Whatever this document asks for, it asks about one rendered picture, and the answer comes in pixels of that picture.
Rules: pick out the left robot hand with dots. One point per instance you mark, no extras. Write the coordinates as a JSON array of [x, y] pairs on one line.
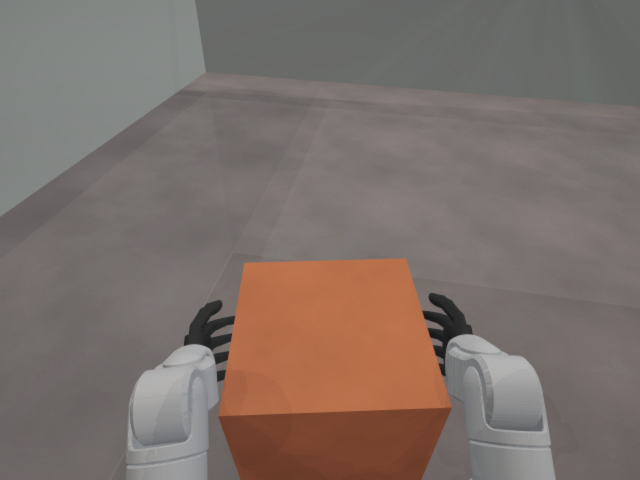
[[200, 331]]

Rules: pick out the right robot hand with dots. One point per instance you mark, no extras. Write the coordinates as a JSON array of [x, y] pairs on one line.
[[454, 324]]

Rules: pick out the robot left forearm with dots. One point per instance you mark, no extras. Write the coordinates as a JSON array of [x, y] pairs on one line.
[[167, 429]]

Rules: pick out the carton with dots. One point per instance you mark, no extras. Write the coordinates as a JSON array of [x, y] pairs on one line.
[[331, 373]]

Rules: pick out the robot right forearm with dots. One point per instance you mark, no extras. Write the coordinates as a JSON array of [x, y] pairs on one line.
[[505, 414]]

